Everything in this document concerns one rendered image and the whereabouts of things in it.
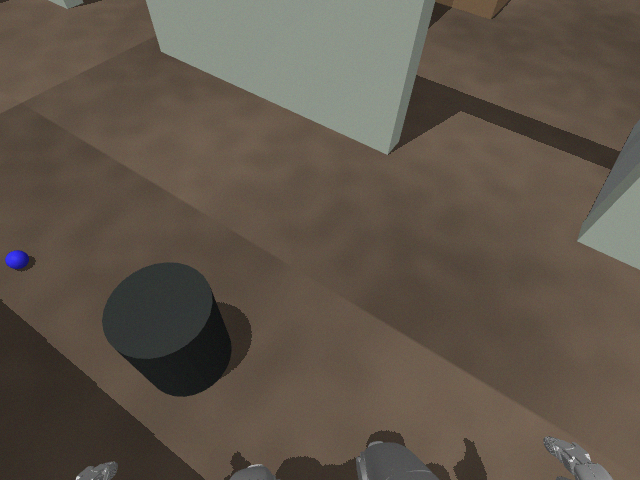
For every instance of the left robot hand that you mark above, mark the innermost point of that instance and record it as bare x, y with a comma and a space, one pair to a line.
105, 471

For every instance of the right robot hand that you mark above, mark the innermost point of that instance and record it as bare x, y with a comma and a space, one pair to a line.
576, 460

